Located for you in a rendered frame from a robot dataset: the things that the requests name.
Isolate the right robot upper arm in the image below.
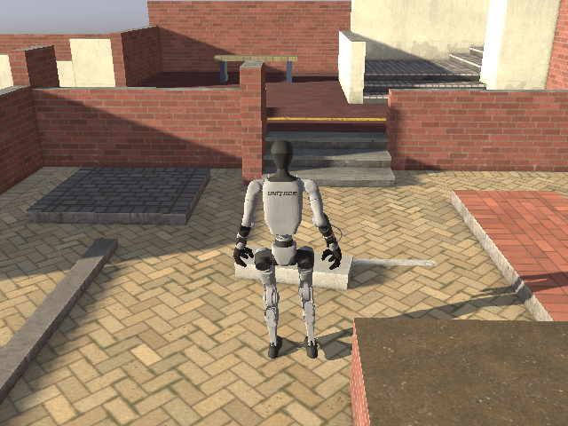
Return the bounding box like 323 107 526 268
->
301 178 327 227

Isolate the left robot forearm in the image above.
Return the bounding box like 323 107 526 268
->
235 214 251 249

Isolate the right robot forearm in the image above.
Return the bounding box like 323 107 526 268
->
319 213 339 251

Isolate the robot right foot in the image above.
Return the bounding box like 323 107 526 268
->
304 336 318 359

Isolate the robot head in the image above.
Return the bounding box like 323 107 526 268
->
267 140 298 182

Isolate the robot right hand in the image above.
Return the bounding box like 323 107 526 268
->
321 247 342 270

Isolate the left robot upper arm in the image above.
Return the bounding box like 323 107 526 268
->
241 178 264 227

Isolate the robot left hand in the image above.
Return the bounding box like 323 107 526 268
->
233 247 254 267

